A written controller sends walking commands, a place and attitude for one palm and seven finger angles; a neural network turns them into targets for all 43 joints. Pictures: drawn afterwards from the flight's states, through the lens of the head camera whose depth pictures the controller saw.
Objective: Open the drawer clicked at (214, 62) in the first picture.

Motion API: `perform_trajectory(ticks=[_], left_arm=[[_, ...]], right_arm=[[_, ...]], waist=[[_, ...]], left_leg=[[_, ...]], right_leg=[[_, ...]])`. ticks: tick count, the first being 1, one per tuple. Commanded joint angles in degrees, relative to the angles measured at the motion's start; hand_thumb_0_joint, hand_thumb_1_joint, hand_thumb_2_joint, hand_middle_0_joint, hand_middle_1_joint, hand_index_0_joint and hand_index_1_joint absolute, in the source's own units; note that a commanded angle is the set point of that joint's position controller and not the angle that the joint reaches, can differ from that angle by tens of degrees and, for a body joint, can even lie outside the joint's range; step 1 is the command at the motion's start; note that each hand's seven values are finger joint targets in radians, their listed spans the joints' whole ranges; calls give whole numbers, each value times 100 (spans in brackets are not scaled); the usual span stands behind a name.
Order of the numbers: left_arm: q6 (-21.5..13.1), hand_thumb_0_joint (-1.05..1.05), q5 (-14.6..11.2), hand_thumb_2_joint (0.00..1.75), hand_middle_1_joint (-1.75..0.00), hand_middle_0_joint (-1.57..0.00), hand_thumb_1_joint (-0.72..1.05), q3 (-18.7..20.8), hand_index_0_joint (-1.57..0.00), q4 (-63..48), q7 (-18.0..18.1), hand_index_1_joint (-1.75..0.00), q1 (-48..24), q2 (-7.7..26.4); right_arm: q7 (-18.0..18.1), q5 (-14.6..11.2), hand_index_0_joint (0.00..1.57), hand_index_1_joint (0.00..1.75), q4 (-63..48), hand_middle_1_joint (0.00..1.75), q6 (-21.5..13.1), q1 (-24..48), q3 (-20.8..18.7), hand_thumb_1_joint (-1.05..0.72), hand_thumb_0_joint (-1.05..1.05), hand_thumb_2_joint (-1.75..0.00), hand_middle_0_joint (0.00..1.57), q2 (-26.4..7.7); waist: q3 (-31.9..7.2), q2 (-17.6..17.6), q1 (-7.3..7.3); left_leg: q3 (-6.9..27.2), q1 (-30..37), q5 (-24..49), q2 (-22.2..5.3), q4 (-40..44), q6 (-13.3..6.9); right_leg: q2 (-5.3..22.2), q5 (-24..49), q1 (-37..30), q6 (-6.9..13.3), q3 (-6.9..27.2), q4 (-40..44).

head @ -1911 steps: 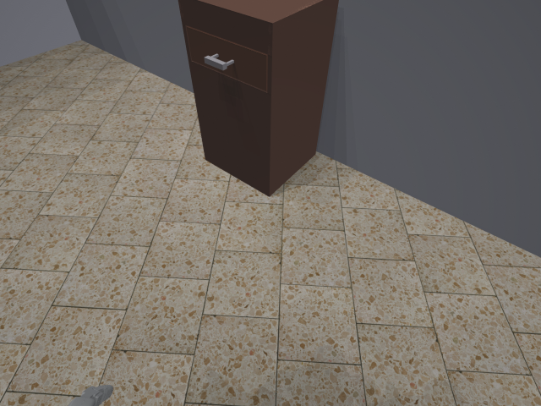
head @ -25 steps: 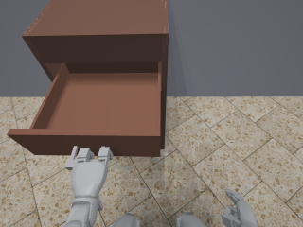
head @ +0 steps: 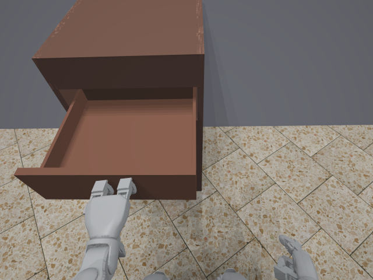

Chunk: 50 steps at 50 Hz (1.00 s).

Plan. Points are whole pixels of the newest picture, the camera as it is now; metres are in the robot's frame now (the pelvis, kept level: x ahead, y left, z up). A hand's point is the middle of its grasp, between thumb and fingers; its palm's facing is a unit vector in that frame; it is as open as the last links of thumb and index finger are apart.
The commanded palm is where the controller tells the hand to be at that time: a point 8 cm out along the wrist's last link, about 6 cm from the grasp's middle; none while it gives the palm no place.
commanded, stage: lift the hand off the handle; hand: left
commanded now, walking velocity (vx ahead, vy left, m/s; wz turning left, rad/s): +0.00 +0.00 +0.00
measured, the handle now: (109, 201) +0.30 +0.22 -0.05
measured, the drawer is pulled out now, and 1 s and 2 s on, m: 0.30 0.30 0.30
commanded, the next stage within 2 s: draw the hand back to the body in 1.86 s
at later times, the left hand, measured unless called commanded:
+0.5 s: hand (112, 212) +0.26 +0.19 -0.01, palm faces +0.02 -0.09 -1.00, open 13.6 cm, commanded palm +0.23 +0.18 +0.05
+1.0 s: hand (104, 204) +0.26 +0.19 +0.04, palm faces +0.05 -0.12 -0.99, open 13.8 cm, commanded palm +0.23 +0.18 +0.09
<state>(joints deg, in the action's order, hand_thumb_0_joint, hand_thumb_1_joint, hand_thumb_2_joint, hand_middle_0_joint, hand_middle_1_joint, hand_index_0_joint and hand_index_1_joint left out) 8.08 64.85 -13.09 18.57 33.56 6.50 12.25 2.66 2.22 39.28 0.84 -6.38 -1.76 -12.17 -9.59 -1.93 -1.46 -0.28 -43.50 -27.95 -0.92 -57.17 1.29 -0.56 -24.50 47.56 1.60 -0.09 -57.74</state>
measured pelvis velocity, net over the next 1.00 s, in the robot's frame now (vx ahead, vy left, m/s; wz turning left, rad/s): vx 0.02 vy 0.00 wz -0.01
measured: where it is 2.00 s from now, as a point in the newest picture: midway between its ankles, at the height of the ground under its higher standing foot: outside the picture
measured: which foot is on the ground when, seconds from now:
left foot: down 0.00-1.00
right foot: down 0.00-1.00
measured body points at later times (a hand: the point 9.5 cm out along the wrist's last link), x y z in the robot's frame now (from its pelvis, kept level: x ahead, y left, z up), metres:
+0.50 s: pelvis +0.02 +0.01 +0.02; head +0.05 -0.02 +0.47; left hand +0.25 +0.19 +0.05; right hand +0.22 -0.21 -0.09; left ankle +0.00 +0.14 -0.67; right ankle +0.03 -0.10 -0.67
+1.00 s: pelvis +0.02 +0.00 +0.04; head +0.04 -0.03 +0.48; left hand +0.25 +0.19 +0.09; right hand +0.23 -0.21 -0.06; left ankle +0.00 +0.14 -0.67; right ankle +0.03 -0.10 -0.67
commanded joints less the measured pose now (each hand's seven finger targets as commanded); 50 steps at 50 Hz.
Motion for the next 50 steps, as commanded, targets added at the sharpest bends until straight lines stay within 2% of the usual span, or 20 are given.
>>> perform_trajectory(ticks=[1, 6, 12, 14, 15, 16, 17, 18, 19, 20, 23, 25, 31, 33, 35, 39, 40, 44, 46, 50], left_arm=[[86, 0, -12, 30, -120, -30, -50, 403, -30, -1224, 164, -120, -709, 644], [48, 0, -4, 30, -120, -30, -50, 392, -30, -1417, 30, -120, -695, 707], [-68, 0, -18, 30, -120, -30, -50, 71, -30, -1798, -108, -120, -592, 452], [-87, 0, -20, 30, -120, -30, -50, 264, -30, -1810, -126, -120, -592, 638], [-105, 0, 32, 30, -120, -30, -50, 248, -30, -1836, -110, -120, -548, 624], [-99, 0, 40, 30, -120, -30, -50, 128, -30, -1883, -111, -120, -496, 511], [-89, 0, 61, 30, -120, -30, -50, 183, -30, -1835, -105, -120, -497, 559], [-91, 0, 72, 30, -120, -30, -50, 161, -30, -1945, -105, -120, -633, 556], [-71, 0, 93, 30, -120, -30, -50, 336, -30, -1937, -86, -120, -663, 736], [-53, 0, 110, 30, -120, -30, -50, 340, -30, -1946, -78, -120, -535, 715], [1, 0, 46, 30, -120, -30, -50, 103, -30, -2134, -130, -120, -479, 504], [29, 0, 16, 30, -120, -30, -50, 199, -30, -2245, -157, -120, -433, 622], [96, 0, -22, 30, -120, -30, -50, 27, -30, -2298, -319, -120, -364, 518], [107, 0, -8, 30, -120, -30, -50, 91, -30, -2240, -364, -120, -426, 598], [86, 0, 1, 30, -120, -30, -50, 147, -30, -2422, -401, -120, -427, 679], [70, 0, -87, 30, -120, -30, -50, 311, -30, -2493, -492, -120, -335, 838], [53, 0, -78, 30, -120, -30, -50, 224, -30, -2524, -506, -120, -378, 759], [67, 0, -133, 30, -120, -30, -50, 384, -30, -2527, -591, -120, -46, 876], [104, 0, -163, 30, -120, -30, -50, 179, -30, -2652, -666, -120, -128, 718], [136, 0, -194, 30, -120, -30, -50, 165, -30, -2693, -830, -120, -191, 771]], right_arm=[[26, -47, 20, 30, -905, 30, -258, 595, -162, -90, 0, -90, 20, -557], [23, -50, 20, 30, -954, 30, -229, 635, -155, -90, 0, -90, 20, -566], [-47, -26, 20, 30, -1061, 30, -216, 614, -156, -90, 0, -90, 20, -537], [-55, -33, 20, 30, -1055, 30, -187, 610, -155, -90, 0, -90, 20, -569], [-71, -12, 20, 30, -1074, 30, -191, 608, -147, -90, 0, -90, 20, -550], [-97, -20, 20, 30, -1100, 30, -181, 646, -148, -90, 0, -90, 20, -528], [-107, -19, 20, 30, -1091, 30, -167, 635, -132, -90, 0, -90, 20, -527], [-111, -15, 20, 30, -1097, 30, -163, 663, -146, -90, 0, -90, 20, -531], [-104, -10, 20, 30, -1081, 30, -153, 658, -138, -90, 0, -90, 20, -547], [-114, -16, 20, 30, -1109, 30, -147, 680, -132, -90, 0, -90, 20, -526], [-164, -35, 20, 30, -1159, 30, -133, 704, -136, -90, 0, -90, 20, -506], [-164, -41, 20, 30, -1163, 30, -115, 710, -137, -90, 0, -90, 20, -505], [-203, -61, 20, 30, -1192, 30, -71, 782, -91, -90, 0, -90, 20, -492], [-199, -68, 20, 30, -1181, 30, -58, 809, -75, -90, 0, -90, 20, -494], [-196, -53, 20, 30, -1213, 30, -60, 816, -67, -90, 0, -90, 20, -485], [-177, -76, 20, 30, -1210, 30, -44, 849, -60, -90, 0, -90, 20, -490], [-182, -61, 20, 30, -1209, 30, -55, 868, -48, -90, 0, -90, 20, -466], [-187, -94, 20, 30, -1217, 30, -51, 906, -46, -90, 0, -90, 20, -476], [-225, -111, 20, 30, -1221, 30, -45, 913, -59, -90, 0, -90, 20, -468], [-224, -118, 20, 30, -1245, 30, -23, 958, -23, -90, 0, -90, 20, -490]], waist=[[-1255, 402, 3], [-1189, 329, 11], [-1308, 224, 10], [-1201, 256, -8], [-1188, 360, -28], [-1143, 246, -27], [-1120, 366, -40], [-1143, 259, -24], [-1186, 277, -55], [-1156, 224, -110], [-1175, 221, -83], [-1251, 215, -109], [-915, 348, -84], [-785, 353, -100], [-964, 287, -164], [-895, 326, -168], [-844, 349, -160], [-826, 313, -246], [-731, 222, -199], [-553, 395, -183]], left_leg=[[-144, 701, 1035, 331, 774, -209], [-132, 906, 1088, 325, 885, -210], [-86, 1316, 1456, 297, 978, -213], [-65, 1334, 1510, 291, 1047, -191], [-69, 1332, 1523, 285, 1038, -194], [-73, 1370, 1529, 284, 1067, -192], [-60, 1360, 1529, 283, 1095, -190], [-70, 1404, 1519, 283, 1096, -191], [-69, 1426, 1603, 283, 1132, -184], [-84, 1467, 1621, 285, 1167, -170], [-84, 1608, 1782, 280, 1219, -184], [-91, 1716, 1894, 270, 1269, -177], [-67, 1756, 1832, 272, 1448, -186], [-71, 1757, 1771, 280, 1519, -190], [-93, 1855, 1852, 285, 1555, -193], [-107, 1899, 1849, 299, 1656, -186], [-121, 1896, 1790, 307, 1657, -201], [-134, 1945, 1886, 309, 1789, -176], [-144, 2047, 1892, 301, 1834, -189], [-139, 2077, 1828, 293, 1952, -208]], right_leg=[[-86, 1149, -1345, 7, 106, 1185], [-96, 1134, -1393, 14, 90, 1286], [-125, 1414, -1450, 42, -55, 1280], [-149, 1446, -1509, 64, -66, 1303], [-149, 1467, -1483, 47, -71, 1283], [-142, 1464, -1487, 57, -74, 1315], [-156, 1431, -1506, 58, -98, 1316], [-148, 1431, -1511, 56, -73, 1342], [-170, 1533, -1616, 77, -56, 1341], [-168, 1546, -1637, 73, -54, 1348], [-170, 1707, -1759, 74, -86, 1401], [-175, 1815, -1894, 72, -63, 1438], [-177, 1748, -1989, 60, -71, 1607], [-180, 1678, -2017, 61, -57, 1675], [-167, 1782, -2181, 60, 3, 1700], [-171, 1838, -2382, 57, 43, 1821], [-146, 1797, -2352, 28, 64, 1853], [-160, 1936, -2591, 46, 121, 1944], [-144, 1906, -2537, 41, 100, 2003], [-147, 1750, -2575, 18, 89, 2122]])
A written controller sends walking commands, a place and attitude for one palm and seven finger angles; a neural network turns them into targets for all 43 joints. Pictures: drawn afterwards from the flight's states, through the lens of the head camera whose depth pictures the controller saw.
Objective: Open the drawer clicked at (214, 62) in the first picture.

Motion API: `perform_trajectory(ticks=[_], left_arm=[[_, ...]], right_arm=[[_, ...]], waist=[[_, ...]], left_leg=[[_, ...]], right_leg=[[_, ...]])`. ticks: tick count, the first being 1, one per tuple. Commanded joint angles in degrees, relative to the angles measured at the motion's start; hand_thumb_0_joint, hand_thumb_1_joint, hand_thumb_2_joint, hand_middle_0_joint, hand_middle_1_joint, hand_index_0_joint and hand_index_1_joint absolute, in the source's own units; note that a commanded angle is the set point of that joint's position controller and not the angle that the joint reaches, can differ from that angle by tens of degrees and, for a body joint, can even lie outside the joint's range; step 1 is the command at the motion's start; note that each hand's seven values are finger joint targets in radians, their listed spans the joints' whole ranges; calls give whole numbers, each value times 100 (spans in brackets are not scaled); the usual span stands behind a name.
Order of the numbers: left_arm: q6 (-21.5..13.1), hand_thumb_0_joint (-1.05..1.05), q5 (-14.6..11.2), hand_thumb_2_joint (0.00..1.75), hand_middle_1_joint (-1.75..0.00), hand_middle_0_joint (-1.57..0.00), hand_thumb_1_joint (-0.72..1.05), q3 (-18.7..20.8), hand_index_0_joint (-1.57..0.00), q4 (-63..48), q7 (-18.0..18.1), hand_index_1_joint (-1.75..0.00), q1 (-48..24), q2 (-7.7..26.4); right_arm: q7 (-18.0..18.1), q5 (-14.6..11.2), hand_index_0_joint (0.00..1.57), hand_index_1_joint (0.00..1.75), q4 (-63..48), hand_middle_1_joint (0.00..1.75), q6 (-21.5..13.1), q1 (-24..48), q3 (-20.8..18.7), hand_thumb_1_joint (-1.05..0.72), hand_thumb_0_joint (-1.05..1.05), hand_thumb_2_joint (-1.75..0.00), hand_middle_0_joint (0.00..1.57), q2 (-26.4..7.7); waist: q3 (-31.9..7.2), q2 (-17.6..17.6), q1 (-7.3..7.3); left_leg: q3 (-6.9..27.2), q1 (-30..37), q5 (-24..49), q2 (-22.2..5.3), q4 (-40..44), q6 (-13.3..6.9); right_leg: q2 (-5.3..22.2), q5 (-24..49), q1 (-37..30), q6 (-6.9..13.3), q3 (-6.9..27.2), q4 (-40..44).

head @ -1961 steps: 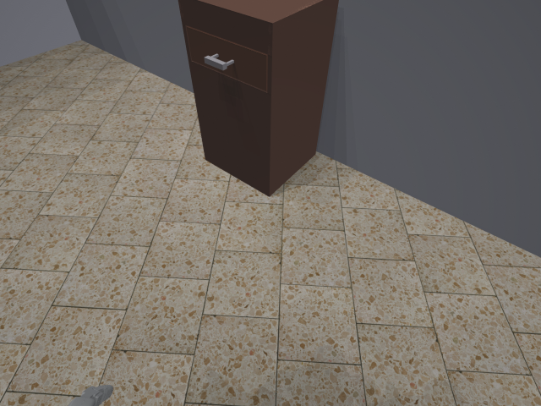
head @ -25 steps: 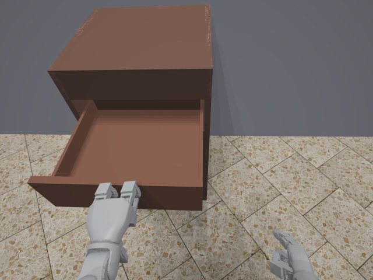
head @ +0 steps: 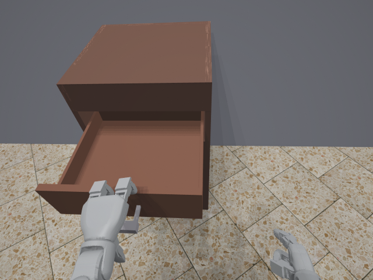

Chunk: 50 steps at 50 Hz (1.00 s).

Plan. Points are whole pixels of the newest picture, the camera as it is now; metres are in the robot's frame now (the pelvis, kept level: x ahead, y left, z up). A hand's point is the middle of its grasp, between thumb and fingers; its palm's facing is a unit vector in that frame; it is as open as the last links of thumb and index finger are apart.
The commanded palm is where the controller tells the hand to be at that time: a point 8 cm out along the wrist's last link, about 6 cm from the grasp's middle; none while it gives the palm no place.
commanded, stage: lift the hand off the handle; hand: left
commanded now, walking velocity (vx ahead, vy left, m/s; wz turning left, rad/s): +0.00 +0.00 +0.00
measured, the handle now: (120, 217) +0.28 +0.22 -0.08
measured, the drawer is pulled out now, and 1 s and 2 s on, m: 0.30 0.30 0.30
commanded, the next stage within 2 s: draw the hand back to the body in 0.86 s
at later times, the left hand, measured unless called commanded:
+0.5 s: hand (112, 214) +0.24 +0.19 +0.04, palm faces +0.05 -0.13 -0.99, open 13.8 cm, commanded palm +0.21 +0.18 +0.10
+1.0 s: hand (114, 209) +0.24 +0.18 +0.06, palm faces +0.04 -0.16 -0.99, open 13.8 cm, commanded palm +0.20 +0.18 +0.12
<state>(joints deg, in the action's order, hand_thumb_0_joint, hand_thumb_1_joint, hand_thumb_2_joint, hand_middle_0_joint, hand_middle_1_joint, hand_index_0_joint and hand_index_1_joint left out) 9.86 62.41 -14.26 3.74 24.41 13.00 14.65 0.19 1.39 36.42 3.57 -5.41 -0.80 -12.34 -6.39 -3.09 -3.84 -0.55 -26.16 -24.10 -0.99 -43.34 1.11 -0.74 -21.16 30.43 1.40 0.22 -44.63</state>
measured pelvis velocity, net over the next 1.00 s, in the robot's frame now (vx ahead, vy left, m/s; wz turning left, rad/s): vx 0.00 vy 0.00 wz -0.01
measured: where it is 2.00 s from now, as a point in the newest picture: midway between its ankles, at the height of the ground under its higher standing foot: outside the picture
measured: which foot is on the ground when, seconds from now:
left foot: down 0.00-1.00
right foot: down 0.00-1.00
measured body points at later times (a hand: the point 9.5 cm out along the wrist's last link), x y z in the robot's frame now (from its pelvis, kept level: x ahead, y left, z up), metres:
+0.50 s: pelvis +0.00 +0.00 +0.01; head +0.00 -0.03 +0.46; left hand +0.23 +0.19 +0.09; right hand +0.21 -0.21 -0.09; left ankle -0.02 +0.13 -0.71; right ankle +0.01 -0.10 -0.71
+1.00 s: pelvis +0.00 +0.00 +0.02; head +0.00 -0.04 +0.47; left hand +0.23 +0.18 +0.11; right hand +0.22 -0.19 -0.08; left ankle -0.02 +0.13 -0.71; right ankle +0.01 -0.10 -0.71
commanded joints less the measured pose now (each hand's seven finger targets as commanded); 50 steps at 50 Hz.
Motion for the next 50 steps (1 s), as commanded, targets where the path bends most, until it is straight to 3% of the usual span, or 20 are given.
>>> perform_trajectory(ticks=[1, 9, 10, 13, 17, 19, 24, 28, 32, 34, 39, 42, 44, 48, 50], left_arm=[[-50, 0, 42, 30, -120, -30, -50, 223, -30, -1287, 52, -120, -898, 491], [-181, 0, 106, 30, -120, -30, -50, 541, -30, -1428, 15, -120, -1040, 776], [-183, 0, 101, 30, -120, -30, -50, 432, -30, -1529, 15, -120, -995, 676], [-102, 0, 23, 30, -120, -30, -50, 335, -30, -1514, -56, -120, -847, 565], [41, 0, -56, 30, -120, -30, -50, 420, -30, -1421, -213, -120, -852, 698], [62, 0, -58, 30, -120, -30, -50, 553, -30, -1540, -288, -120, -974, 866], [-62, 0, -125, 30, -120, -30, -50, 445, -30, -1999, -446, -120, -1041, 807], [-150, 0, -78, 30, -120, -30, -50, 281, -30, -2088, -490, -120, -1202, 682], [-104, 0, -50, 30, -120, -30, -50, 287, -30, -1943, -531, -120, -1107, 675], [-50, 0, -77, 30, -120, -30, -50, 497, -30, -2023, -559, -120, -1155, 884], [94, 0, -71, 30, -120, -30, -50, 386, -30, -2110, -656, -120, -1140, 785], [153, 0, -147, 30, -120, -30, -50, 232, -30, -1896, -764, -120, -847, 622], [165, 0, -148, 30, -120, -30, -50, 374, -30, -2000, -805, -120, -880, 783], [44, 0, -97, 30, -120, -30, -50, 333, -30, -2260, -826, -120, -908, 777], [-52, 0, -64, 30, -120, -30, -50, 547, -30, -2503, -777, -120, -874, 978]], right_arm=[[21, -34, 20, 30, -966, 30, -293, 869, -136, -90, 0, -90, 20, -462], [42, -14, 20, 30, -931, 30, -317, 857, -128, -90, 0, -90, 20, -447], [19, -12, 20, 30, -962, 30, -331, 858, -129, -90, 0, -90, 20, -420], [-18, -51, 20, 30, -943, 30, -329, 886, -130, -90, 0, -90, 20, -418], [4, -88, 20, 30, -947, 30, -296, 990, -82, -90, 0, -90, 20, -441], [28, -89, 20, 30, -947, 30, -283, 1031, -81, -90, 0, -90, 20, -464], [20, -69, 20, 30, -952, 30, -288, 990, -76, -90, 0, -90, 20, -447], [-9, -52, 20, 30, -940, 30, -309, 957, -90, -90, 0, -90, 20, -428], [-33, -62, 20, 30, -958, 30, -306, 962, -68, -90, 0, -90, 20, -423], [-42, -94, 20, 30, -950, 30, -277, 1023, -68, -90, 0, -90, 20, -439], [-81, -122, 20, 30, -980, 30, -257, 1088, -38, -90, 0, -90, 20, -414], [-109, -149, 20, 30, -976, 30, -264, 1060, -13, -90, 0, -90, 20, -422], [-113, -158, 20, 30, -990, 30, -249, 1111, -2, -90, 0, -90, 20, -429], [-126, -117, 20, 30, -994, 30, -275, 1067, 2, -90, 0, -90, 20, -420], [-113, -84, 20, 30, -1018, 30, -289, 1066, -1, -90, 0, -90, 20, -405]], waist=[[-862, 466, 60], [-990, 305, -66], [-1026, 328, -72], [-941, 407, -71], [-643, 642, -79], [-678, 574, -97], [-815, 306, -61], [-678, 209, -35], [-672, 450, -107], [-715, 431, -158], [-734, 326, -212], [-504, 564, -203], [-539, 444, -207], [-595, 379, -203], [-673, 321, -223]], left_leg=[[-121, 368, 1397, 307, 588, -195], [-122, 560, 1555, 304, 762, -161], [-135, 612, 1578, 299, 755, -171], [-142, 643, 1718, 293, 829, -171], [-173, 553, 1512, 302, 956, -202], [-182, 629, 1528, 302, 1023, -205], [-160, 888, 1684, 307, 1097, -205], [-121, 973, 1686, 288, 1128, -216], [-120, 969, 1752, 276, 1185, -216], [-138, 1012, 1830, 261, 1274, -193], [-160, 1108, 2023, 250, 1370, -187], [-198, 1012, 1959, 258, 1396, -210], [-206, 1056, 1969, 250, 1442, -200], [-189, 1099, 2044, 274, 1423, -216], [-200, 1133, 1996, 273, 1395, -224]], right_leg=[[-111, 1364, -878, 31, 73, 853], [-152, 1390, -1112, 72, 84, 928], [-135, 1410, -1116, 61, 83, 931], [-133, 1648, -1235, 52, 64, 980], [-105, 1451, -1301, -4, 110, 1155], [-102, 1415, -1397, 2, 168, 1236], [-114, 1455, -1488, 23, 97, 1269], [-130, 1326, -1320, 42, 16, 1296], [-141, 1371, -1416, 31, -23, 1306], [-157, 1452, -1598, 47, 40, 1362], [-169, 1636, -1756, 53, 31, 1390], [-155, 1658, -1745, 9, -27, 1422], [-165, 1668, -1835, 24, 33, 1481], [-144, 1828, -1842, 31, 33, 1452], [-138, 1691, -1867, 29, 55, 1467]])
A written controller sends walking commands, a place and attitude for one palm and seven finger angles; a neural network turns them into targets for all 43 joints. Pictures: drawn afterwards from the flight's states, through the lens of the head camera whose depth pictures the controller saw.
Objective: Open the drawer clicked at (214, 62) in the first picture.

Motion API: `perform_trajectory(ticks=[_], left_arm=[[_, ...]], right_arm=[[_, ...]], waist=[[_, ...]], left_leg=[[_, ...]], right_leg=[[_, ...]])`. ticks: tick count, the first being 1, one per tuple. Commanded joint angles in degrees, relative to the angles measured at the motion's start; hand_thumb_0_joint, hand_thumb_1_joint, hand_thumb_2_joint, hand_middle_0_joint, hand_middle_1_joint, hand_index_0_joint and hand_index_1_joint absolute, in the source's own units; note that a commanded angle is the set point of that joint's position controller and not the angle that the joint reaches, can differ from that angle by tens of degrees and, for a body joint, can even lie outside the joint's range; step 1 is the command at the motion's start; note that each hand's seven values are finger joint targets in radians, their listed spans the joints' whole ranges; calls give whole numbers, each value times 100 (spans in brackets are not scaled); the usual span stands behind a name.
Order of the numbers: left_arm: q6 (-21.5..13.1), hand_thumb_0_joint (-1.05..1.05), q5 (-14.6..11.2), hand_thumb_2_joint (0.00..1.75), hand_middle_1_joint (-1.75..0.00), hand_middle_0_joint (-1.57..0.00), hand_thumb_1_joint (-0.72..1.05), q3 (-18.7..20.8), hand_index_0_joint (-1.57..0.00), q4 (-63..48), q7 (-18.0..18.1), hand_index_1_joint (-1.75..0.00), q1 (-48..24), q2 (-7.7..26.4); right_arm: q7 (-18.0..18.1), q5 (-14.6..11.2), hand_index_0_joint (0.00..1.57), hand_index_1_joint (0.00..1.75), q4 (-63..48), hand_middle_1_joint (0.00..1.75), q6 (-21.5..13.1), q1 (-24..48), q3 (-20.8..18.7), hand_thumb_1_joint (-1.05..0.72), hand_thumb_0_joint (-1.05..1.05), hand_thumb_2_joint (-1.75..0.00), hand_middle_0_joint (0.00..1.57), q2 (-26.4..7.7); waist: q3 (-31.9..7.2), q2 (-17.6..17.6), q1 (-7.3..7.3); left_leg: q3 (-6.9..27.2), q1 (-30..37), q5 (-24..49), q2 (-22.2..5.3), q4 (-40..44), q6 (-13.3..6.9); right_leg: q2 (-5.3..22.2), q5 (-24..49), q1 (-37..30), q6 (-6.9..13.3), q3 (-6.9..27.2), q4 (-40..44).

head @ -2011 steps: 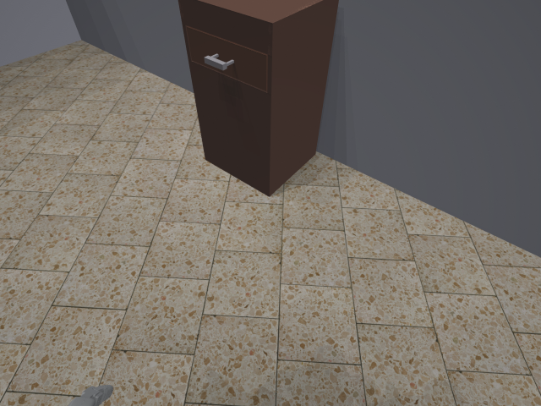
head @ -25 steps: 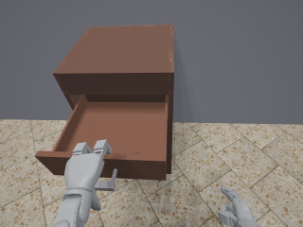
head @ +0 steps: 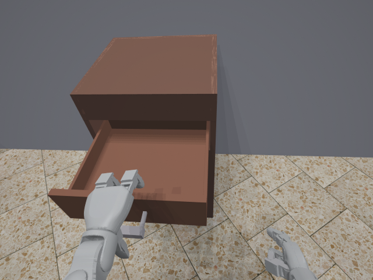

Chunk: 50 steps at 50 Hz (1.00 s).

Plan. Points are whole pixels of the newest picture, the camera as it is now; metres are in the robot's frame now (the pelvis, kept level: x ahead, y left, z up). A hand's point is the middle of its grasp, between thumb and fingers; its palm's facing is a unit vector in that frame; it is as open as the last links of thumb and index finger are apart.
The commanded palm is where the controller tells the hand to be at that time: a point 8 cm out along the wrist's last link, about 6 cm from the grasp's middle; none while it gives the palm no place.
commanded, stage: draw the hand back to the body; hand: left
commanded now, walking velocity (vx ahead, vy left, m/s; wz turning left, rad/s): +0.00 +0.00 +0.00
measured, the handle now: (127, 223) +0.27 +0.22 -0.10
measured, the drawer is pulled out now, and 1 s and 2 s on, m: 0.30 0.30 0.30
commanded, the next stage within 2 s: step back with the hand held close in 1.56 s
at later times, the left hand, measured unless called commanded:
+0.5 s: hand (91, 216) +0.21 +0.22 +0.07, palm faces +0.06 -0.11 -0.99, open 13.8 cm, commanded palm +0.17 +0.23 +0.13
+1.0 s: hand (66, 202) +0.19 +0.23 +0.15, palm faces +0.36 -0.86 -0.37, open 11.8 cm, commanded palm +0.14 +0.27 +0.17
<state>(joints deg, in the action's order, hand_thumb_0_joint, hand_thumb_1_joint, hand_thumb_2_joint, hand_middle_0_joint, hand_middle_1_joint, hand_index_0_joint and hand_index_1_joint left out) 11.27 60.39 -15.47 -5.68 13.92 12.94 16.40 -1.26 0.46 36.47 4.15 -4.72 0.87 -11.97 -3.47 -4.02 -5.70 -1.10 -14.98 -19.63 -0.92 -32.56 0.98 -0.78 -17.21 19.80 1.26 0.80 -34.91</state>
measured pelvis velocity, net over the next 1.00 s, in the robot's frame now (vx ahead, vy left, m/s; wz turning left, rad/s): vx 0.01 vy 0.01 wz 0.03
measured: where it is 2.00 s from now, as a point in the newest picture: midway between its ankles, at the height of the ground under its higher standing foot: outside the picture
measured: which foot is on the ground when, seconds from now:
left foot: down 0.00-1.00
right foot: down 0.00-1.00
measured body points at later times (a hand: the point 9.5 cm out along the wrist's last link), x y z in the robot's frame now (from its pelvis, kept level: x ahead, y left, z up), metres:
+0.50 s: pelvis +0.00 +0.00 +0.01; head +0.00 -0.04 +0.45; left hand +0.20 +0.23 +0.13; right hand +0.23 -0.19 -0.09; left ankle -0.03 +0.13 -0.73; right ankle +0.01 -0.10 -0.73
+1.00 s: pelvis +0.01 +0.01 +0.01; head +0.00 -0.01 +0.46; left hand +0.17 +0.27 +0.18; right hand +0.20 -0.20 -0.07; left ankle -0.03 +0.13 -0.73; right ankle +0.01 -0.11 -0.73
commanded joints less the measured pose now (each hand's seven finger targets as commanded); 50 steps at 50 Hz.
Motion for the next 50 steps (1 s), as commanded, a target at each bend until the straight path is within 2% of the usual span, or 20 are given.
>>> perform_trajectory(ticks=[1, 3, 4, 7, 13, 17, 19, 20, 21, 28, 29, 30, 31, 32, 34, 37, 39, 40, 45, 50], left_arm=[[-248, 0, 94, 30, -120, -30, -50, 771, -30, -1744, 300, -120, -810, 875], [-324, 0, 89, 30, -120, -30, -50, 818, -30, -1905, 347, -120, -657, 887], [-324, 0, 95, 30, -120, -30, -50, 989, -30, -1877, 368, -120, -681, 1026], [-279, 0, 41, 30, -120, -30, -50, 880, -30, -1710, 344, -120, -596, 884], [-93, 0, -172, 30, -120, -30, -50, 1028, -30, -1828, 19, -120, -425, 1109], [-191, 0, -240, 30, -120, -30, -50, 1176, -30, -2037, -169, -120, -174, 1249], [-262, 0, -256, 30, -120, -30, -50, 1498, -30, -2181, -197, -120, -49, 1521], [-315, 0, -231, 30, -120, -30, -50, 1389, -30, -2281, -196, -120, 43, 1390], [-354, 0, -302, 30, -120, -30, -50, 1540, -30, -2232, -199, -120, -2, 1515], [-514, 0, -423, 30, -120, -30, -50, 1813, -30, -2617, -204, -120, 198, 1645], [-927, 0, -4696, 32, -118, -30, -47, 1773, -30, -3096, -468, -118, -196, 0], [-1131, 0, -5032, 33, -115, -29, -43, 1885, -29, -2282, -523, -115, 834, 271], [-1268, 0, -5195, 34, -113, -29, -40, 2037, -29, -2749, -588, -113, 846, 472], [-1437, 0, -5569, 36, -111, -29, -36, 2450, -29, -3026, -598, -111, 1048, 699], [-1691, 0, -5769, 39, -107, -29, -29, 2889, -29, -3618, -520, -107, 653, 1134], [-1821, 0, -5945, 43, -100, -28, -18, 2803, -28, -3481, -529, -100, 1015, 784], [-1884, 0, -5975, 47, -95, -27, -12, 2986, -27, -3467, -551, -95, 964, 908], [-1909, 0, -6024, 48, -93, -27, -8, 2919, -27, -3276, -578, -93, 1128, 740], [-2044, 0, -6121, 55, -82, -26, 9, 2969, -26, -3112, -702, -82, 1381, 602], [-2197, 0, -6135, 63, -70, -25, 27, 3336, -25, -3475, -681, -70, 1480, 872]], right_arm=[[42, 14, 20, 30, -1005, 30, -351, 988, -198, -90, 0, -90, 20, -433], [50, 31, 20, 30, -1010, 30, -371, 986, -192, -90, 0, -90, 20, -413], [58, 30, 20, 30, -991, 30, -364, 989, -198, -90, 0, -90, 20, -426], [76, 27, 20, 30, -964, 30, -369, 1011, -182, -90, 0, -90, 20, -445], [129, -31, 20, 30, -1008, 30, -329, 1121, -148, -90, 0, -90, 20, -498], [146, -4, 20, 30, -1043, 30, -343, 1112, -108, -90, 0, -90, 20, -517], [154, -10, 20, 30, -1052, 30, -343, 1161, -90, -90, 0, -90, 20, -536], [143, 14, 20, 30, -1086, 30, -371, 1060, -47, -90, 0, -90, 20, -504], [146, -18, 20, 30, -1000, 30, -342, 1108, -91, -90, 0, -90, 20, -513], [182, 21, 20, 30, -1055, 30, -371, 1031, -120, -90, 0, -90, 20, -584], [303, -99, 20, 30, -1488, 30, -782, 709, -102, -90, 0, -90, 20, -320], [410, -39, 20, 30, -1358, 30, -1062, 499, -47, -90, 0, -90, 20, -413], [456, -42, 20, 30, -1368, 30, -1116, 634, -43, -90, 0, -90, 20, -456], [586, 3, 20, 30, -1394, 30, -1166, 486, -8, -90, 0, -90, 20, -487], [696, 48, 20, 30, -1323, 30, -1377, 500, 62, -90, 0, -90, 20, -480], [733, 98, 20, 30, -1200, 30, -1589, 215, 92, -90, 0, -90, 20, -415], [724, 100, 20, 30, -1119, 30, -1670, 181, 54, -90, 0, -90, 20, -447], [717, 100, 20, 30, -1089, 30, -1685, 142, 52, -90, 0, -90, 20, -429], [661, 76, 20, 30, -1023, 30, -1718, 145, -40, -90, 0, -90, 20, -488], [664, 77, 20, 30, -1001, 30, -1790, 155, -117, -90, 0, -90, 20, -509]], waist=[[-1050, 288, -55], [-1083, 159, -64], [-1033, 255, -41], [-732, 350, -9], [-771, 622, -49], [-718, 437, -111], [-731, 321, -128], [-830, 315, -140], [-591, 252, -88], [-663, 178, -85], [-174, 805, 469], [-171, 1010, 380], [-89, 745, 337], [-196, 765, 270], [-398, 115, 233], [14, -217, 267], [201, -240, 268], [354, -40, 280], [326, 174, 263], [-148, 82, 201]], left_leg=[[-141, 85, 1587, 277, 328, -204], [-127, 137, 1651, 285, 322, -192], [-122, 135, 1673, 273, 322, -178], [-118, 82, 1537, 263, 350, -200], [-157, 169, 1542, 270, 490, -237], [-145, 235, 1643, 263, 548, -242], [-118, 292, 1734, 232, 567, -206], [-131, 277, 1752, 237, 526, -227], [-123, 291, 1707, 224, 585, -196], [-101, 406, 1753, 210, 596, -194], [-27, 1046, 1461, -7, 533, -351], [-85, 974, 1270, -62, 627, -331], [-26, 904, 1194, -63, 745, -313], [-55, 876, 1401, -43, 793, -283], [-87, 1015, 1557, 10, 825, -196], [-85, 813, 1728, 12, 940, -116], [-58, 780, 1794, 2, 986, -86], [-57, 675, 1760, -10, 1015, -83], [-64, 667, 1801, -34, 1100, -87], [-82, 802, 1979, -8, 1104, -85]], right_leg=[[-136, 1374, -874, 58, 30, 508], [-138, 1451, -873, 69, 20, 502], [-163, 1397, -875, 78, 64, 544], [-140, 1278, -694, 36, -37, 599], [-79, 1382, -974, -44, -25, 740], [-66, 1445, -1053, -28, -110, 749], [-90, 1511, -1129, -2, -32, 804], [-42, 1498, -1124, -22, -107, 742], [-86, 1474, -1049, 4, -64, 829], [-45, 1518, -1062, -21, -97, 910], [-136, 1420, -1059, -59, -280, 1053], [-115, 1283, -1199, -121, -348, 949], [-98, 1157, -1191, -88, -307, 993], [-31, 1278, -1349, -126, -375, 1061], [53, 1333, -1451, -120, -313, 1128], [88, 1438, -1418, -96, -421, 1201], [72, 1443, -1389, -73, -403, 1318], [70, 1428, -1383, -95, -442, 1327], [47, 1443, -1452, -101, -421, 1390], [61, 1623, -1676, -95, -392, 1368]])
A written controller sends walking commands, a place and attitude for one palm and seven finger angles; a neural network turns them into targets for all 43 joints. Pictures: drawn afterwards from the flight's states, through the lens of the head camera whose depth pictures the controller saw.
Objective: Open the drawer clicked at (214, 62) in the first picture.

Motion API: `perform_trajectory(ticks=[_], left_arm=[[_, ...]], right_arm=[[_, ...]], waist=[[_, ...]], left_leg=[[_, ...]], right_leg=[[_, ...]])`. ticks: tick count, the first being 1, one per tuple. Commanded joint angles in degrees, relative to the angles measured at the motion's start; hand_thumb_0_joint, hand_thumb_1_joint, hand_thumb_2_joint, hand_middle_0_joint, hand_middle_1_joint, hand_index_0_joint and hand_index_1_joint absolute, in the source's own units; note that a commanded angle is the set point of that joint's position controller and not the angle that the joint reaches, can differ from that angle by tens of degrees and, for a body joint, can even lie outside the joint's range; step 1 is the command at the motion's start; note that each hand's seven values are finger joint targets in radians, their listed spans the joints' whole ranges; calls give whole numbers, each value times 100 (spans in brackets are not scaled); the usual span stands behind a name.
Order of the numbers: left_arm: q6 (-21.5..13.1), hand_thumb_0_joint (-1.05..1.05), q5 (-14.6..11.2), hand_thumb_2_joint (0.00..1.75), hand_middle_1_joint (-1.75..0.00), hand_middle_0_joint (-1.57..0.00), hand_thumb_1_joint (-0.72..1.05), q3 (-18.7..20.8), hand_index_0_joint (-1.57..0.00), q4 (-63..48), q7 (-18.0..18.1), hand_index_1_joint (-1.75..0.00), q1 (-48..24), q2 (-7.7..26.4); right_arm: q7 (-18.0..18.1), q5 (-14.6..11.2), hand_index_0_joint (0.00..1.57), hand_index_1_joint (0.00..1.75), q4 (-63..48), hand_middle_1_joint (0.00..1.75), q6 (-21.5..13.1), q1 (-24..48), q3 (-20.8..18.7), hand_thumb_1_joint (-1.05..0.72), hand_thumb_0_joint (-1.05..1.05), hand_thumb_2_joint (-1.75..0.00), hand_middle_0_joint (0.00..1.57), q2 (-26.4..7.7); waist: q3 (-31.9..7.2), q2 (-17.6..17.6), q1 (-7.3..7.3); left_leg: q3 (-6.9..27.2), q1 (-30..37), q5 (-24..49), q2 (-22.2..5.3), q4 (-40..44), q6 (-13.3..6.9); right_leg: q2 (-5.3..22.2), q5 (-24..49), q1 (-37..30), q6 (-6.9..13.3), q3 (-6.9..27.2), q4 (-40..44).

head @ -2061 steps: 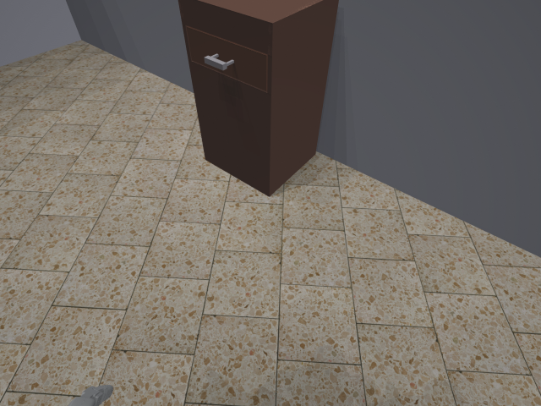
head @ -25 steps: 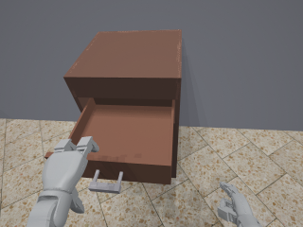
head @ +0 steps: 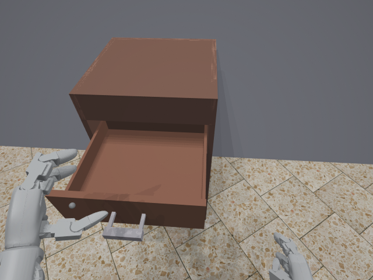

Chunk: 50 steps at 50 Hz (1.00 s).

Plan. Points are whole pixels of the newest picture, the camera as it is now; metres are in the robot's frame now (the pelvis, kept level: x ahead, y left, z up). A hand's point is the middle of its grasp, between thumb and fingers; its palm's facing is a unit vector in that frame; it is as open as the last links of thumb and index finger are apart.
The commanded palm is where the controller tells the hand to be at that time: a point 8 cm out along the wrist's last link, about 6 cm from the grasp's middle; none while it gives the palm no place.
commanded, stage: draw the hand back to the body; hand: left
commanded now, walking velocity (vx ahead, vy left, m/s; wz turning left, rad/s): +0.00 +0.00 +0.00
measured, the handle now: (125, 225) +0.27 +0.20 -0.12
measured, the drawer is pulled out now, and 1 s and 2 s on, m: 0.30 0.30 0.30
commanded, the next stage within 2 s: step back with the hand held close in 0.56 s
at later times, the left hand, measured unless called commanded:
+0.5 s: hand (45, 214) +0.17 +0.24 +0.15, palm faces +0.42 -0.82 -0.38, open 7.8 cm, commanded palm +0.12 +0.28 +0.17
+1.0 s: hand (47, 225) +0.16 +0.25 +0.13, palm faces +0.30 -0.83 -0.47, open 7.4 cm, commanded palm +0.09 +0.30 +0.17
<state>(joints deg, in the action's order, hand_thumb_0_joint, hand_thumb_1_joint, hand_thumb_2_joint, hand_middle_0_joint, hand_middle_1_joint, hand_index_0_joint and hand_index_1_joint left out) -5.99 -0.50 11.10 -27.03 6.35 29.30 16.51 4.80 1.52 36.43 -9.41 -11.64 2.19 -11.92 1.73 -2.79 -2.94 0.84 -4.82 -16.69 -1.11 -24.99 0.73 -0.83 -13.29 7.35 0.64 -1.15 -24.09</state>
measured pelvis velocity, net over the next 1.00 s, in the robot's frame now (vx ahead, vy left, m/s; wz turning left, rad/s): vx -0.02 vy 0.01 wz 0.04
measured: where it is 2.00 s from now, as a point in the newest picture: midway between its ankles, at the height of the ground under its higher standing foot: outside the picture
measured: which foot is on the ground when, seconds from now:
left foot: down 0.00-1.00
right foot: down 0.00-1.00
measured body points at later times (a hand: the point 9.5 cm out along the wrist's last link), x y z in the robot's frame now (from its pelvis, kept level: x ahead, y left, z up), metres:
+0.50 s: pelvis -0.01 +0.00 +0.00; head -0.02 -0.01 +0.45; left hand +0.14 +0.28 +0.17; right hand +0.19 -0.21 -0.07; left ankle -0.03 +0.13 -0.74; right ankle +0.00 -0.11 -0.74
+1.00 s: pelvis -0.02 +0.01 -0.01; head +0.01 +0.02 +0.44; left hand +0.14 +0.29 +0.16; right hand +0.16 -0.24 -0.08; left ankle -0.03 +0.13 -0.74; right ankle +0.00 -0.11 -0.74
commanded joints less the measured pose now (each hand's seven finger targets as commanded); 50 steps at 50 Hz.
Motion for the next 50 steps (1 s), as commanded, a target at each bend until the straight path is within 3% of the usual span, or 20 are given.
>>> perform_trajectory(ticks=[1, 10, 13, 14, 18, 19, 23, 29, 32, 33, 34, 35, 36, 38, 39, 43, 44, 46, 49, 50], left_arm=[[-482, 0, -50, 64, -68, -24, 31, 759, -24, -1411, 88, -68, -201, 949], [-536, 0, -97, 78, -48, -22, 62, 1125, -22, -1227, 135, -48, -236, 1039], [-546, 0, -124, 82, -41, -21, 73, 1258, -21, -1259, 128, -41, -342, 1135], [-539, 0, -114, 84, -39, -21, 76, 1226, -21, -1155, 119, -39, -366, 1089], [-540, 0, -129, 90, -30, -20, 90, 1028, -20, -1095, 92, -30, -418, 935], [-544, 0, -114, 90, -30, -20, 90, 1114, -20, -1148, 106, -30, -479, 1042], [-554, 0, -116, 90, -30, -20, 90, 1128, -20, -1282, 133, -30, -442, 1073], [-556, 0, -72, 90, -30, -20, 90, 1207, -20, -1510, 167, -30, -478, 1172], [-513, 0, -94, 90, -30, -20, 90, 1119, -20, -1250, 158, -30, -250, 1005], [-514, 0, -93, 90, -30, -20, 90, 1113, -20, -1255, 147, -30, -350, 1036], [-838, 0, -108, 90, -30, -20, 90, 2108, -20, -1589, 159, -30, -1294, 1976], [-773, 0, -44, 90, -30, -20, 90, 1606, -20, -933, 126, -30, -231, 1238], [-695, 0, -14, 90, -30, -20, 90, 1356, -20, -913, 93, -30, -21, 1058], [-655, 0, -14, 90, -30, -20, 90, 1151, -20, -957, 70, -30, 155, 834], [-692, 0, -15, 90, -30, -20, 90, 1196, -20, -1161, 94, -30, 215, 916], [-654, 0, -43, 90, -30, -20, 90, 1388, -20, -1566, 219, -30, 829, 1097], [-675, 0, -44, 90, -30, -20, 90, 1505, -20, -1863, 262, -30, 799, 1293], [-703, 0, -72, 90, -30, -20, 90, 1572, -20, -2147, 311, -30, 966, 1357], [-743, 0, -119, 90, -30, -20, 90, 1775, -20, -2550, 402, -30, 1019, 1623], [-773, 0, -146, 90, -30, -20, 90, 1756, -20, -2636, 394, -30, 1026, 1574]], right_arm=[[63, -35, 20, 30, -978, 30, -429, 821, -262, -90, 0, -90, 20, -516], [125, -74, 20, 30, -826, 30, -468, 871, -312, -90, 0, -90, 20, -505], [120, -94, 20, 30, -853, 30, -438, 890, -326, -90, 0, -90, 20, -530], [123, -93, 20, 30, -831, 30, -453, 933, -325, -90, 0, -90, 20, -529], [108, -96, 20, 30, -844, 30, -446, 912, -328, -90, 0, -90, 20, -557], [116, -90, 20, 30, -837, 30, -459, 939, -338, -90, 0, -90, 20, -562], [110, -76, 20, 30, -868, 30, -480, 912, -306, -90, 0, -90, 20, -521], [121, -71, 20, 30, -848, 30, -556, 916, -302, -90, 0, -90, 20, -515], [104, -72, 20, 30, -804, 30, -540, 894, -307, -90, 0, -90, 20, -491], [91, -75, 20, 30, -811, 30, -527, 886, -310, -90, 0, -90, 20, -511], [31, -148, 20, 30, -1021, 30, -351, 789, -248, -90, 0, -90, 20, -681], [126, 21, 20, 30, -902, 30, -143, 852, -373, -90, 0, -90, 20, -689], [99, 41, 20, 30, -938, 30, -15, 866, -411, -90, 0, -90, 20, -793], [46, -2, 20, 30, -1068, 30, 90, 736, -456, -90, 0, -90, 20, -787], [53, 4, 20, 30, -1102, 30, 119, 742, -476, -90, 0, -90, 20, -820], [42, -60, 20, 30, -1302, 30, 320, 608, -541, -90, 0, -90, 20, -771], [74, -64, 20, 30, -1348, 30, 325, 649, -538, -90, 0, -90, 20, -776], [100, -71, 20, 30, -1442, 30, 330, 622, -533, -90, 0, -90, 20, -729], [161, -59, 20, 30, -1427, 30, 259, 654, -530, -90, 0, -90, 20, -712], [152, -53, 20, 30, -1458, 30, 217, 628, -514, -90, 0, -90, 20, -660]], waist=[[-739, 74, -68], [-339, -153, -54], [-366, 113, -76], [-205, -47, -69], [-176, 159, -34], [-221, -37, -53], [-401, 71, -74], [-482, -360, -71], [-378, -178, -77], [-362, 7, -60], [319, -418, 141], [315, 260, 183], [168, 643, 231], [-280, 587, 326], [-492, 334, 326], [-1367, 503, 373], [-1432, 268, 375], [-1565, 270, 346], [-1659, -254, 311], [-1623, -229, 305]], left_leg=[[-248, -211, 1735, 7, 341, -70], [-271, -258, 1404, 12, 437, -29], [-219, -270, 1317, 2, 474, -43], [-226, -282, 1204, 16, 492, -36], [-192, -298, 1038, 7, 543, -65], [-212, -236, 1039, 30, 536, -63], [-185, -239, 1031, 44, 526, -63], [-186, -175, 1176, 66, 504, -23], [-200, -241, 1371, 41, 491, -23], [-169, -247, 1340, 29, 505, -27], [-111, -856, 660, 27, 481, -118], [203, -942, 788, 33, 349, -130], [231, -837, 941, 17, 178, -141], [195, -785, 996, -16, -199, -148], [180, -806, 1151, -22, -259, -138], [304, -993, 2357, -240, -427, -107], [328, -1090, 2549, -268, -485, -83], [431, -1209, 2883, -344, -465, -64], [583, -1329, 3257, -489, -420, -65], [620, -1404, 3229, -507, -370, -58]], right_leg=[[71, 1298, -473, -27, -188, 260], [43, 915, -244, -28, -181, 475], [25, 782, -264, -34, -167, 487], [19, 665, -161, -19, -145, 566], [25, 474, -143, -43, -134, 600], [24, 482, -147, -26, -103, 640], [45, 462, -273, -30, -115, 604], [37, 635, -330, 8, -110, 592], [37, 846, -343, -16, -167, 520], [36, 797, -322, -26, -166, 525], [227, 592, 260, -45, 179, 763], [218, 581, 447, -30, 164, 831], [264, 568, 533, -11, 260, 889], [527, 626, 481, 83, 445, 760], [606, 898, 367, 137, 441, 661], [645, 2195, -306, 169, 255, -38], [711, 2451, -344, 198, 266, -152], [634, 2584, -433, 194, 132, -439], [495, 2411, -373, 155, 33, -701], [440, 2198, -349, 139, -36, -783]])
